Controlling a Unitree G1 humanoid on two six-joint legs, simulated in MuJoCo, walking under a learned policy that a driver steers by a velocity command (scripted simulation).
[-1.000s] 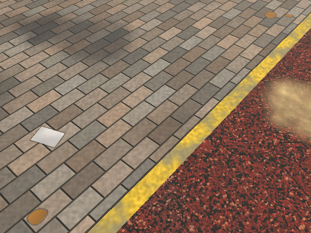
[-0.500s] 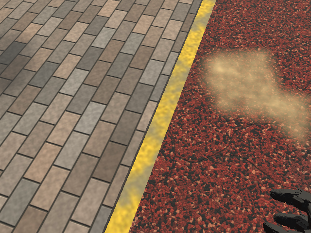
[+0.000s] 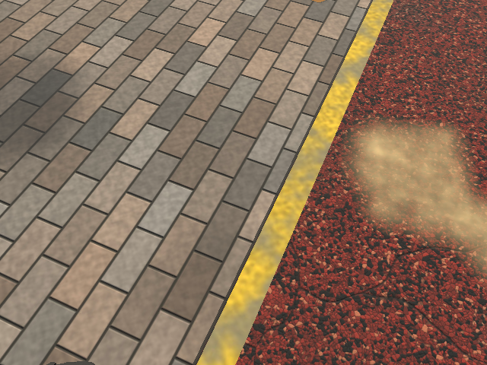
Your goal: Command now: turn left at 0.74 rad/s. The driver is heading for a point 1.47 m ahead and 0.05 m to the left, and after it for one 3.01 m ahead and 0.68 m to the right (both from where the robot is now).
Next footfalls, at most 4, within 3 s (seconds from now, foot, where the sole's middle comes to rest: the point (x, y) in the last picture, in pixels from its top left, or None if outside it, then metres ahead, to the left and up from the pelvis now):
0.08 right None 0.05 -0.12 -0.78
0.50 left None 0.01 0.16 -0.78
0.88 right None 0.06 -0.10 -0.78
1.38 left None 0.11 0.11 -0.78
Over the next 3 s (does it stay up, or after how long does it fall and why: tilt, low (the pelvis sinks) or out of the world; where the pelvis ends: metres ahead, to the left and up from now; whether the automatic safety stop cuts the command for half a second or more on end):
stays up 0.79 0.10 0.00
